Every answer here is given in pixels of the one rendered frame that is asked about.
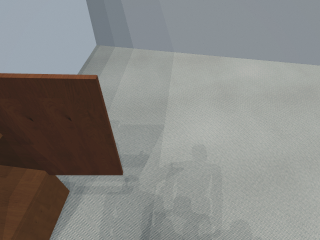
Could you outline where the cupboard door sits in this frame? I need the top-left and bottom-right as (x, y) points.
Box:
(0, 73), (123, 176)

